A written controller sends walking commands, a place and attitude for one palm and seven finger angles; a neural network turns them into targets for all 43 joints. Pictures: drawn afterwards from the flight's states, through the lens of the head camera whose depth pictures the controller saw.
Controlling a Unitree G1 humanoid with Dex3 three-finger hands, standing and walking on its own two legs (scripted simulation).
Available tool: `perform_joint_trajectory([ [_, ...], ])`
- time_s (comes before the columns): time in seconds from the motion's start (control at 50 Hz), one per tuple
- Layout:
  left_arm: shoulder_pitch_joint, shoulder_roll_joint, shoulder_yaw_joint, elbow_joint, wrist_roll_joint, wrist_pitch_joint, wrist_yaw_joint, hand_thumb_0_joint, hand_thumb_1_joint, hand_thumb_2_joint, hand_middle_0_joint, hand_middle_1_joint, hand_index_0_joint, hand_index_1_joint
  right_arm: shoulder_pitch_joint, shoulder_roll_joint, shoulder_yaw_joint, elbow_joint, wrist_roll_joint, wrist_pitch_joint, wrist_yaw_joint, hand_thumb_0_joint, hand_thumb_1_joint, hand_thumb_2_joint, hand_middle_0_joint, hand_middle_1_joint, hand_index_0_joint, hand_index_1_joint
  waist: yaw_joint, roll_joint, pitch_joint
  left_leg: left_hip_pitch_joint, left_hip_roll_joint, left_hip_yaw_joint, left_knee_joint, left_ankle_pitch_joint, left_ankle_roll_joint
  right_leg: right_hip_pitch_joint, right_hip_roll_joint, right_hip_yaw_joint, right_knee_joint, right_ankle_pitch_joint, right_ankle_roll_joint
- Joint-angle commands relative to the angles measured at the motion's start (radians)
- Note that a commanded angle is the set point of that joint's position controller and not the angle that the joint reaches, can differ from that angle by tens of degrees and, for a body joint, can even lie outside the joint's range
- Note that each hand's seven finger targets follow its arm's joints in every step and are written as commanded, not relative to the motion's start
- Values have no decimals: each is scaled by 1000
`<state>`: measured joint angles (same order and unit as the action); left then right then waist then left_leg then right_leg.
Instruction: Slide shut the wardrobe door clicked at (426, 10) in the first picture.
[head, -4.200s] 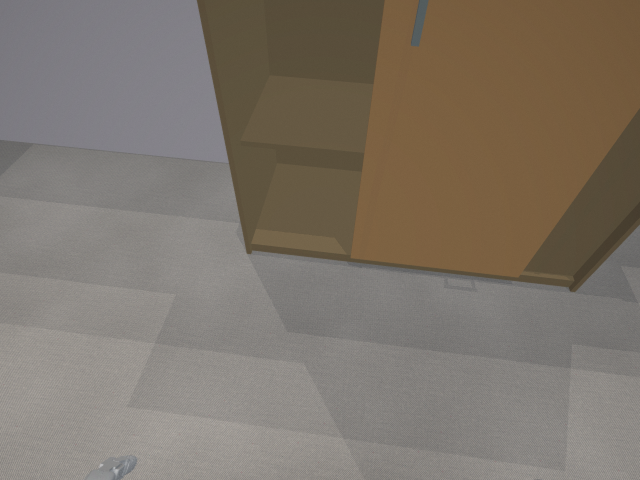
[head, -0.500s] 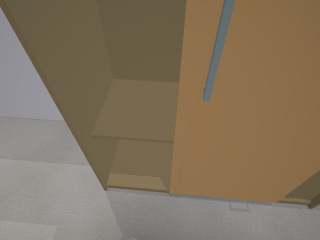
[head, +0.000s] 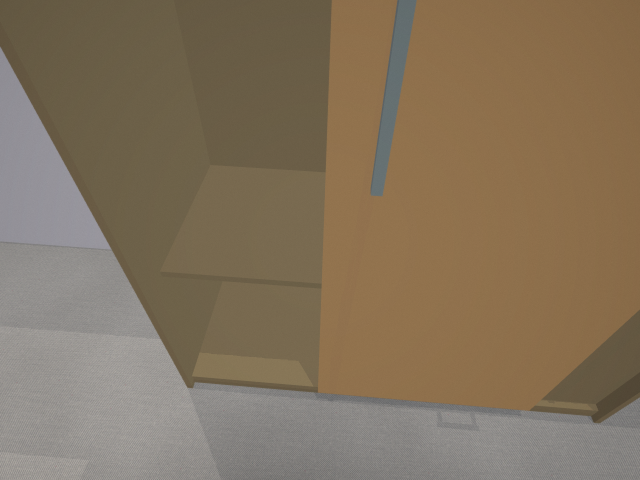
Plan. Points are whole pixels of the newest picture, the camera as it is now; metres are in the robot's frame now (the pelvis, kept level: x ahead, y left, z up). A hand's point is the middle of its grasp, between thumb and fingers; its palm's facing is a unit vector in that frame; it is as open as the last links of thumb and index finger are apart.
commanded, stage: come to a stop and stand still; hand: right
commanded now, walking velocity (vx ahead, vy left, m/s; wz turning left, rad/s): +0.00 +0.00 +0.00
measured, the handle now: (393, 75) +0.50 -0.05 +0.29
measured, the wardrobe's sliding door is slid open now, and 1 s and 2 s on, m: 0.40 0.40 0.40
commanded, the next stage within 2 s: look again from close up in 1.62 s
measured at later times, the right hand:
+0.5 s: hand out of the picture +0.00 -0.18 -0.15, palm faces +0.02 +0.98 -0.22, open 7.4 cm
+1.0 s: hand out of the picture +0.03 -0.14 -0.15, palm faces +0.02 +0.97 -0.23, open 7.3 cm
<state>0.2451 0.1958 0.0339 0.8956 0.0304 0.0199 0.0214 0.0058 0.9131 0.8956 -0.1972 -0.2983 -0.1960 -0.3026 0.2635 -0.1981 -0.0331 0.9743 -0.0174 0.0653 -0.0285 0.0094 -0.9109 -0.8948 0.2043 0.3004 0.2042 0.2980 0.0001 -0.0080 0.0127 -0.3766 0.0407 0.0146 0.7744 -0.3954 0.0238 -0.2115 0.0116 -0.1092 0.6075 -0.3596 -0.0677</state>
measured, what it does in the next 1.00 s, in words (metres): steps on the spot: left foot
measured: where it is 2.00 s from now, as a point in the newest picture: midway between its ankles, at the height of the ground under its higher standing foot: outside the picture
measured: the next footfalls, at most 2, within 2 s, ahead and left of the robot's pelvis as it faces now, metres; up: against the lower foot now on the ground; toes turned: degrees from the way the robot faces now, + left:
left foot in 0.06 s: +0.07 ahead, +0.12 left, +0.00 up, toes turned +0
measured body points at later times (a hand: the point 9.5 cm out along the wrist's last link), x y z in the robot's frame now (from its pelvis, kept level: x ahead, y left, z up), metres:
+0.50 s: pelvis +0.00 -0.01 +0.01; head +0.01 +0.02 +0.46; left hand -0.01 +0.22 -0.16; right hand +0.00 -0.23 -0.13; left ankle +0.03 +0.12 -0.73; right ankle -0.01 -0.07 -0.73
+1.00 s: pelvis +0.03 +0.03 +0.02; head +0.04 +0.06 +0.47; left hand +0.03 +0.25 -0.16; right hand +0.03 -0.19 -0.13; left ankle +0.03 +0.12 -0.73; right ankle -0.01 -0.07 -0.73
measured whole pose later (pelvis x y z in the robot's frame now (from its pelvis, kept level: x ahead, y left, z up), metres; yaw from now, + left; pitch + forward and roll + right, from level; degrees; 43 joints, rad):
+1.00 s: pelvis +0.03 +0.03 +0.02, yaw -1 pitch +0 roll -1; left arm 0.28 0.16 -0.03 1.13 0.01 -0.04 0.03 0.00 0.91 0.90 -0.20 -0.30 -0.20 -0.30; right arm 0.27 -0.14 0.01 1.12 -0.01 -0.03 -0.04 0.02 -0.93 -0.89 0.20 0.30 0.20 0.30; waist 0.01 -0.04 0.02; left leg -0.20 -0.02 0.03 0.43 -0.23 0.04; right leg -0.10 0.00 -0.08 0.37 -0.26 -0.01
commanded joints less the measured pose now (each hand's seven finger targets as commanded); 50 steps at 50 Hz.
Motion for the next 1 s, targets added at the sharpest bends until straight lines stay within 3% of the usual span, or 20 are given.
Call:
perform_joint_trajectory([
  [0.0,-10,122,4,-75,-7,-26,7,0,900,900,-200,-300,-200,-300,45,-62,-1,-63,-1,-47,10,0,-900,-900,200,300,200,300,-27,-72,89,86,-10,-28,-238,116,12,-128,-181,226,-266,99,-40],
  [0.04,21,104,-5,-63,-15,-35,3,0,900,900,-200,-300,-200,-300,41,-82,10,-59,-2,-63,7,0,-900,-900,200,300,200,300,1,-37,65,76,32,-124,-331,157,46,-84,-116,207,-274,16,-1],
  [0.06,37,104,-6,-58,-17,-38,0,0,900,900,-200,-300,-200,-300,34,-96,15,-58,-3,-65,8,0,-900,-900,200,300,200,300,15,-52,57,56,36,-133,-340,123,50,-62,-107,217,-304,-37,7],
  [0.08,45,112,-3,-45,-15,-34,0,0,900,900,-200,-300,-200,-300,14,-97,12,-54,-4,-70,8,0,-900,-900,200,300,200,300,22,43,51,58,22,-121,-337,121,42,-51,-116,224,-299,-39,3],
  [0.1,58,123,-1,-34,-16,-35,-1,0,900,900,-200,-300,-200,-300,13,-89,13,-54,-3,-71,7,0,-900,-900,200,300,200,300,22,97,37,69,25,-116,-344,121,36,-43,-121,220,-302,-34,1],
  [0.12,63,126,-3,-23,-15,-37,-2,0,900,900,-200,-300,-200,-300,17,-82,16,-48,-2,-72,6,0,-900,-900,200,300,200,300,23,101,33,69,27,-115,-349,122,32,-32,-119,215,-312,-27,2],
  [0.2,53,121,-9,10,-11,-42,-3,0,900,900,-200,-300,-200,-300,55,-78,15,-23,-4,-68,4,0,-900,-900,200,300,200,300,5,-30,54,86,21,-87,-331,123,25,-59,-131,231,-390,-84,8],
  [0.38,89,99,-31,102,-17,-54,2,0,900,900,-200,-300,-200,-300,67,-64,26,52,2,-81,0,0,-900,-900,200,300,200,300,1,20,54,130,46,-96,-359,187,24,-27,-122,198,-375,63,15],
  [0.66,141,54,-46,208,-20,-66,11,0,900,900,-200,-300,-200,-300,66,-40,34,116,10,-95,-10,0,-900,-900,200,300,200,300,5,9,24,178,63,-112,-375,321,29,36,-115,144,-315,246,28],
  [0.98,129,42,-50,227,-21,-58,14,0,900,900,-200,-300,-200,-300,64,-51,36,120,9,-103,-12,0,-900,-900,200,300,200,300,8,26,47,199,66,-117,-415,390,37,52,-118,126,-302,248,41],
])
